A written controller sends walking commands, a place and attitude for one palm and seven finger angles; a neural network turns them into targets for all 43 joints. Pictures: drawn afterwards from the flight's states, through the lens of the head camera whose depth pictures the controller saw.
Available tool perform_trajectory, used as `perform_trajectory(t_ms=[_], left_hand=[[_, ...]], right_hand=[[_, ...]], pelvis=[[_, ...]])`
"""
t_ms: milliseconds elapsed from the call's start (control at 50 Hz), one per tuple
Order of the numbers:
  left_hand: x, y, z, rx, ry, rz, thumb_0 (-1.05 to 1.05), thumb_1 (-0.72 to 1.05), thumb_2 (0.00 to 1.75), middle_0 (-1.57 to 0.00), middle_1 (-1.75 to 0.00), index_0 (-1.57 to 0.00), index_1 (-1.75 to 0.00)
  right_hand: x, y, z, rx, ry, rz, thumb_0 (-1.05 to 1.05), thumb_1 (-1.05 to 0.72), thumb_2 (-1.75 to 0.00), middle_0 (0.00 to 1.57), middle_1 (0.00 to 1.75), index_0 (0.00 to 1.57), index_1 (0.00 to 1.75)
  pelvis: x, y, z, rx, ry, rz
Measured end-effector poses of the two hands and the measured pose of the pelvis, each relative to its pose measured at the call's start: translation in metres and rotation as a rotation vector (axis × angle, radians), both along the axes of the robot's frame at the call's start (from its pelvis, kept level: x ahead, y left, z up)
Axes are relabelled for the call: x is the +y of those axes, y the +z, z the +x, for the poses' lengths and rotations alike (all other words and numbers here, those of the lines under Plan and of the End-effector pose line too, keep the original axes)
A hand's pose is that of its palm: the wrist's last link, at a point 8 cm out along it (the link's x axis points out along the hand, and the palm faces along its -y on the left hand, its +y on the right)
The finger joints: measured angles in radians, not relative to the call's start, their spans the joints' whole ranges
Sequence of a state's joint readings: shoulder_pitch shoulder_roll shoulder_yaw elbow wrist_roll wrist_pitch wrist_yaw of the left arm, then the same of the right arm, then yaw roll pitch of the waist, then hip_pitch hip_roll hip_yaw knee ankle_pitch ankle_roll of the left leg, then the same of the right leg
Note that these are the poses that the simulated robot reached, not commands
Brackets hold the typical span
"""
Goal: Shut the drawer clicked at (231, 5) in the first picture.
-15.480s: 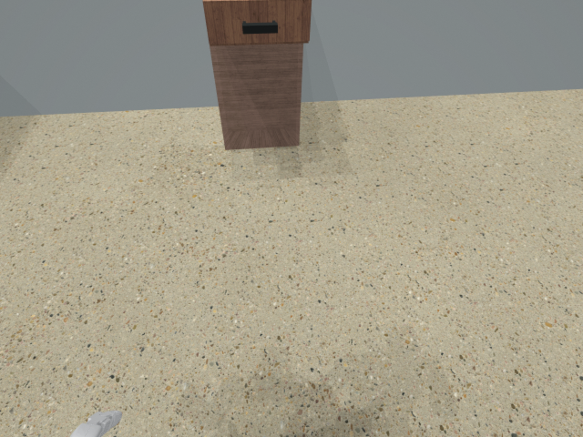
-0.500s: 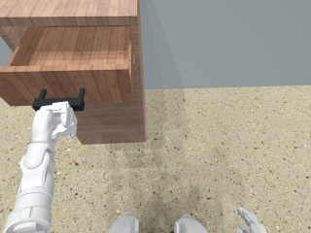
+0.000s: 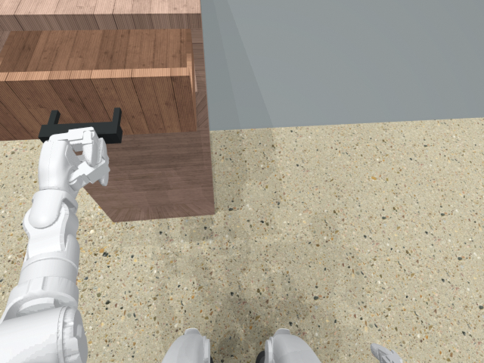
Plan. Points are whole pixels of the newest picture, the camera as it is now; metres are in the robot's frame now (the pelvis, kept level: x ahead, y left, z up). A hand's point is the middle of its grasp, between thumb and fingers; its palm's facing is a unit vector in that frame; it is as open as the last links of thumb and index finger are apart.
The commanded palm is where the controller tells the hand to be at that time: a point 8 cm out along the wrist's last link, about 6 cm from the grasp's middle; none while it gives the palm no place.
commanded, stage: push the drawer shut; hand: left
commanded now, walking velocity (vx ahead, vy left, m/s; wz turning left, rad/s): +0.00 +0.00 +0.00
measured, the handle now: (84, 124) +0.50 +0.27 +0.06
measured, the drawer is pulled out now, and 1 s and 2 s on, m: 0.12 0.00 0.00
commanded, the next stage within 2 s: pull the fist back off the drawer in 1.46 s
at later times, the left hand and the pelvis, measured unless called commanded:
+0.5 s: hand (107, 130) +0.49 +0.23 +0.05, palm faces +0.09 -1.00 -0.03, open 2.9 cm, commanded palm +0.47 +0.28 +0.06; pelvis +0.00 +0.01 -0.01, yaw -1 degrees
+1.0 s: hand (110, 107) +0.54 +0.24 +0.06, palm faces +0.10 -0.99 -0.02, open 3.2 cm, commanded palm +0.52 +0.28 +0.06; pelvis +0.01 +0.02 -0.01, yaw -2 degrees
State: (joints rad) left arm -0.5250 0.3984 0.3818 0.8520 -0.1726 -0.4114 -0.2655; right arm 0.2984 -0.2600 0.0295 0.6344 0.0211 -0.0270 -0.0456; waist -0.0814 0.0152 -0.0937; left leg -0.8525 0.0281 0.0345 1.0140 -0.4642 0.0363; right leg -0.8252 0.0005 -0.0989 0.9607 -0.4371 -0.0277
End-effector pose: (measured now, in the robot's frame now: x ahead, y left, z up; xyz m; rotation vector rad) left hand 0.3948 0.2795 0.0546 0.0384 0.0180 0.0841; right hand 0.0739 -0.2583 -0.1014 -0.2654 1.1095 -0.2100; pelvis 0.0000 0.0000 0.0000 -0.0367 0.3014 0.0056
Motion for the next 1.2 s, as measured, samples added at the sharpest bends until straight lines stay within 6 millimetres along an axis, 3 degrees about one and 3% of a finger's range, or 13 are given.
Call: perform_trajectory(t_ms=[720,1060,1200], left_hand=[[0.009,0.000,0.095,0.013,0.008,-0.016,-0.02,0.76,0.86,-1.40,-1.60,-1.40,-1.60],[0.010,0.004,0.119,0.019,0.021,-0.017,0.02,0.77,0.87,-1.40,-1.60,-1.40,-1.60],[0.017,0.003,0.121,0.022,0.016,-0.010,0.01,0.69,0.88,-1.39,-1.60,-1.40,-1.60]], right_hand=[[0.007,-0.001,-0.078,0.273,-0.103,-0.040,0.01,-0.91,-0.90,0.20,0.30,0.20,0.30],[0.015,0.001,-0.090,0.338,-0.123,-0.029,0.01,-0.91,-0.90,0.20,0.30,0.20,0.30],[0.014,0.000,-0.096,0.357,-0.110,-0.040,0.01,-0.91,-0.90,0.20,0.30,0.20,0.30]], pelvis=[[0.013,-0.011,0.002,0.102,-0.017,-0.031],[0.015,-0.011,0.007,0.124,-0.018,-0.041],[0.015,-0.015,0.002,0.137,-0.007,-0.049]])
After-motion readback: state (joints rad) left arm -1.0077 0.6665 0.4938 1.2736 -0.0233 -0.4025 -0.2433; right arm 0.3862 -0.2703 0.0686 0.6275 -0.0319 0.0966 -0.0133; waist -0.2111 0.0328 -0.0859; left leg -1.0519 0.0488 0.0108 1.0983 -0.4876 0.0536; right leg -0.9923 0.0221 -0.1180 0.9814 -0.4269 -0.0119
